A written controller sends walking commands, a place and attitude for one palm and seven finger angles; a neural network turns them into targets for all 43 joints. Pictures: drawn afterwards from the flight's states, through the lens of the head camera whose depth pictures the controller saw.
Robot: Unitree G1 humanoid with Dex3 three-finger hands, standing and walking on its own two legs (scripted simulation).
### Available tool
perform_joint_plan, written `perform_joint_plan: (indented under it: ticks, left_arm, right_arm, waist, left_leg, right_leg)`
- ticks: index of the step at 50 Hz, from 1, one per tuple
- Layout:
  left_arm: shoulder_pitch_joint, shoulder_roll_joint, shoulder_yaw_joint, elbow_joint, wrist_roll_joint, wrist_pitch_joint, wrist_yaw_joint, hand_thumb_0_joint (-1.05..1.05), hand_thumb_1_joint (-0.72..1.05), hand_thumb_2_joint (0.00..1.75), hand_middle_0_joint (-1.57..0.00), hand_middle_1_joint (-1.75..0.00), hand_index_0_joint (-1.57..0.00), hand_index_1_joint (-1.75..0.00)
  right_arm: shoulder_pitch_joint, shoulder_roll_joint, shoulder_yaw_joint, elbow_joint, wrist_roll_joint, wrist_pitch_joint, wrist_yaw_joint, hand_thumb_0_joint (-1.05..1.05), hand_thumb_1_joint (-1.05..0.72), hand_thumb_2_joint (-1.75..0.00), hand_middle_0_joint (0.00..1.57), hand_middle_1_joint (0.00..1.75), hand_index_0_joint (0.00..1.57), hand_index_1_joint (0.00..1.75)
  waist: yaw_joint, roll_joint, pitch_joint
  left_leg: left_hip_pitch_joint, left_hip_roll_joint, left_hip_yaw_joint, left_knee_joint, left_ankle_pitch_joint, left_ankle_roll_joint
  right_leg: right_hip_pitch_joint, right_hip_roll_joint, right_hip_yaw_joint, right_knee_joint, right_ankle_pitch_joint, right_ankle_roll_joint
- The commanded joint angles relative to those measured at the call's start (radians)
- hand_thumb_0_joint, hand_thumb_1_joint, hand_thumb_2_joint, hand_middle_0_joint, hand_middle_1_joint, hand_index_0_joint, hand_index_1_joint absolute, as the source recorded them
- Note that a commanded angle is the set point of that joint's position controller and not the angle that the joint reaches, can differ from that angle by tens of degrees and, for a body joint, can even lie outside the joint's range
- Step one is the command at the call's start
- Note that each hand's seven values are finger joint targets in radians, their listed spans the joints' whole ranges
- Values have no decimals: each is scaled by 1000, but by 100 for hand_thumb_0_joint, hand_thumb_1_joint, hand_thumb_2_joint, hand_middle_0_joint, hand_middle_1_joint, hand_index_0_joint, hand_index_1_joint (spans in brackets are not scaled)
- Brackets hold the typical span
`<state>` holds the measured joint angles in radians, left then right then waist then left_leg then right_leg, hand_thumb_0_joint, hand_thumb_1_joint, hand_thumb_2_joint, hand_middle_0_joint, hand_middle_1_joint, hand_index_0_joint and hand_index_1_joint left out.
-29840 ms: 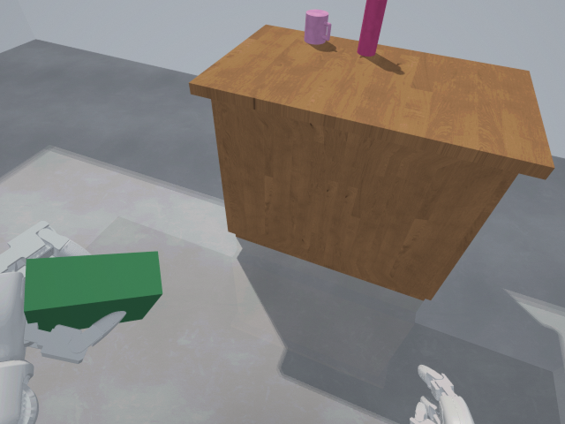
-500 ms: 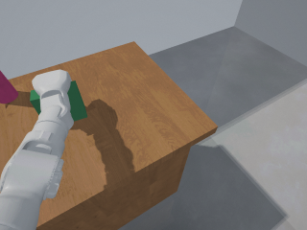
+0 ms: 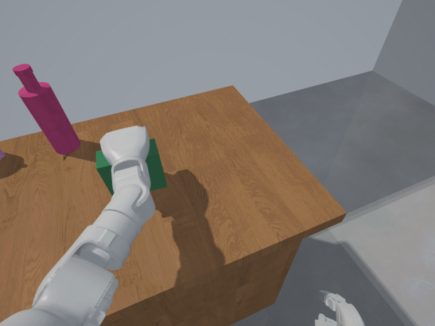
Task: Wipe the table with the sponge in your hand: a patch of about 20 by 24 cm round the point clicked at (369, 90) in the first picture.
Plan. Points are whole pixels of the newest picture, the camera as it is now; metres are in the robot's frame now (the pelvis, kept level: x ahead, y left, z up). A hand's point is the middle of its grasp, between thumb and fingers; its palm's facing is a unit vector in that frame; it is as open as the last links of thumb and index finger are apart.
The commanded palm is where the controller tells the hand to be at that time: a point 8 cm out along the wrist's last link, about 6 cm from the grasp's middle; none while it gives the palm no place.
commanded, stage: wipe back along the third lane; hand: left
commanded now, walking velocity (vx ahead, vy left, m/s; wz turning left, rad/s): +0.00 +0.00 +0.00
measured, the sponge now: (136, 175) +0.40 +0.22 +0.05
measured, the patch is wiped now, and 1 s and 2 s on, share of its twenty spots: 0.90 0.90 0.90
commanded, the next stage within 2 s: slide back across to the middle lane in 1.02 s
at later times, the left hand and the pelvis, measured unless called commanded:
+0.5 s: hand (141, 185) +0.35 +0.18 +0.09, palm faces +0.08 -0.05 -1.00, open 9.2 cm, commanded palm +0.30 +0.16 +0.11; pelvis +0.00 -0.02 +0.00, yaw +0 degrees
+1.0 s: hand (150, 203) +0.31 +0.15 +0.09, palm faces +0.09 -0.06 -0.99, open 9.2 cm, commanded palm +0.25 +0.13 +0.11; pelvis -0.01 -0.04 +0.00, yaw +0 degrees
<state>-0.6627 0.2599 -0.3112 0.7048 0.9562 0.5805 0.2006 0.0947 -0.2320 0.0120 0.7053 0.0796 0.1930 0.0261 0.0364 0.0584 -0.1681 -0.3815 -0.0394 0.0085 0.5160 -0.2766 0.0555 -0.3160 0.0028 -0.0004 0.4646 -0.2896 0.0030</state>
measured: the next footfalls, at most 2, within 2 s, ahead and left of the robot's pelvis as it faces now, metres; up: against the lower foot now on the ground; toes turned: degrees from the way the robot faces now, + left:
none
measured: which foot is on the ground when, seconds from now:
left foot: down 0.00-1.00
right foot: down 0.00-1.00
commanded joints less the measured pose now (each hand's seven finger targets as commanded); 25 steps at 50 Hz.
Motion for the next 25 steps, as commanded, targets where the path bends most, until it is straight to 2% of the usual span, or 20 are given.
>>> perform_joint_plan:
  ticks: [1, 2, 4, 6, 7, 8, 9, 11, 12, 13, 14, 15, 16, 18, 19, 22, 23, 25]
  left_arm:
    - [-42, -50, -38, -165, -33, 42, -86, 0, 10, 130, -120, -160, -120, -160]
    - [-16, -29, -23, -183, -30, 48, -90, 0, 10, 130, -120, -160, -120, -160]
    - [0, -43, -45, -260, -39, 55, -102, 0, 10, 130, -120, -160, -120, -160]
    - [12, -30, -45, -277, -29, 70, -109, 0, 10, 130, -120, -160, -120, -160]
    - [22, -45, -63, -299, -28, 74, -115, 0, 10, 130, -120, -160, -120, -160]
    - [35, -33, -42, -333, -37, 72, -119, 0, 10, 130, -120, -160, -120, -160]
    - [48, -38, -62, -338, -31, 76, -122, 0, 10, 130, -120, -160, -120, -160]
    - [83, -12, -44, -364, -29, 81, -126, 0, 10, 130, -120, -160, -120, -160]
    - [86, -9, -51, -365, -24, 85, -129, 0, 10, 130, -120, -160, -120, -160]
    - [82, -16, -44, -399, -33, 79, -133, 0, 10, 130, -120, -160, -120, -160]
    - [114, 13, -30, -404, -30, 82, -131, 0, 10, 130, -120, -160, -120, -160]
    - [114, -9, -53, -410, -28, 87, -136, 0, 10, 130, -120, -160, -120, -160]
    - [124, 12, -34, -409, -24, 89, -134, 0, 10, 130, -120, -160, -120, -160]
    - [147, -22, -54, -449, -31, 87, -140, 0, 10, 130, -120, -160, -120, -160]
    - [156, -26, -71, -451, -25, 88, -140, 0, 10, 130, -120, -160, -120, -160]
    - [175, -14, -60, -455, -26, 94, -139, 0, 10, 130, -120, -160, -120, -160]
    - [154, -31, -65, -479, -32, 90, -142, 0, 10, 130, -120, -160, -120, -160]
    - [158, 0, -52, -455, -25, 97, -139, 0, 10, 130, -120, -160, -120, -160]
  right_arm:
    - [-162, -134, -31, -163, 10, -21, 10, 0, -90, -90, 20, 30, 20, 30]
    - [-170, -136, -27, -168, 11, -18, 11, 0, -90, -90, 20, 30, 20, 30]
    - [-198, -135, -23, -184, 13, -15, 12, 0, -90, -90, 20, 30, 20, 30]
    - [-212, -132, -15, -185, 16, -12, 12, 0, -90, -90, 20, 30, 20, 30]
    - [-221, -130, -13, -192, 16, -11, 15, 0, -90, -90, 20, 30, 20, 30]
    - [-236, -126, -14, -201, 20, -13, 15, 0, -90, -90, 20, 30, 20, 30]
    - [-236, -132, -11, -201, 16, -12, 14, 0, -90, -90, 20, 30, 20, 30]
    - [-245, -130, -5, -207, 17, -11, 14, 0, -90, -90, 20, 30, 20, 30]
    - [-253, -128, -3, -207, 20, -9, 14, 0, -90, -90, 20, 30, 20, 30]
    - [-259, -125, -5, -213, 21, -12, 14, 0, -90, -90, 20, 30, 20, 30]
    - [-258, -132, -2, -214, 20, -13, 13, 0, -90, -90, 20, 30, 20, 30]
    - [-262, -127, 0, -218, 21, -14, 13, 0, -90, -90, 20, 30, 20, 30]
    - [-261, -129, 0, -213, 22, -14, 13, 0, -90, -90, 20, 30, 20, 30]
    - [-277, -123, -2, -229, 24, -17, 17, 0, -90, -90, 20, 30, 20, 30]
    - [-275, -129, -4, -225, 23, -16, 19, 0, -90, -90, 20, 30, 20, 30]
    - [-281, -128, -2, -227, 25, -18, 20, 0, -90, -90, 20, 30, 20, 30]
    - [-291, -123, -3, -233, 26, -19, 19, 0, -90, -90, 20, 30, 20, 30]
    - [-286, -130, -3, -224, 26, -19, 14, 0, -90, -90, 20, 30, 20, 30]
  waist:
    - [-12, -118, -181]
    - [-8, -141, -181]
    - [-7, -123, -178]
    - [-6, -118, -159]
    - [-6, -115, -162]
    - [-1, -128, -167]
    - [-3, -126, -161]
    - [5, -116, -167]
    - [2, -115, -140]
    - [4, -109, -151]
    - [11, -104, -151]
    - [7, -108, -143]
    - [8, -112, -138]
    - [11, -121, -152]
    - [8, -112, -136]
    - [12, -138, -122]
    - [10, -146, -128]
    - [9, -153, -97]
  left_leg:
    - [231, 55, -46, -3, 535, -28]
    - [223, 53, -43, -3, 528, -27]
    - [230, 50, -41, 1, 541, -24]
    - [218, 48, -37, -2, 519, -27]
    - [217, 44, -34, 0, 519, -26]
    - [215, 49, -41, -1, 535, -25]
    - [220, 44, -35, 5, 527, -24]
    - [211, 38, -29, 2, 508, -25]
    - [197, 37, -26, -5, 471, -26]
    - [199, 40, -29, -6, 481, -24]
    - [200, 36, -29, -6, 473, -24]
    - [191, 34, -26, -9, 456, -24]
    - [189, 35, -29, -9, 447, -25]
    - [187, 38, -31, -11, 445, -23]
    - [192, 36, -29, -9, 422, -22]
    - [171, 31, -25, -21, 358, -20]
    - [172, 35, -29, -26, 353, -18]
    - [162, 28, -22, -32, 300, -17]
  right_leg:
    - [75, 27, -59, 6, 472, -73]
    - [91, 27, -57, 10, 487, -73]
    - [110, 24, -54, 12, 513, -73]
    - [108, 23, -53, 16, 510, -75]
    - [117, 22, -51, 18, 527, -75]
    - [130, 20, -51, 21, 530, -76]
    - [131, 22, -48, 21, 542, -77]
    - [150, 19, -39, 23, 556, -77]
    - [143, 20, -36, 18, 534, -77]
    - [155, 19, -40, 24, 542, -79]
    - [160, 22, -36, 24, 540, -80]
    - [157, 19, -37, 24, 528, -78]
    - [152, 22, -32, 23, 522, -80]
    - [160, 21, -35, 28, 511, -79]
    - [144, 24, -34, 23, 489, -80]
    - [143, 24, -26, 14, 444, -77]
    - [146, 23, -29, 15, 431, -78]
    - [132, 23, -18, 0, 382, -74]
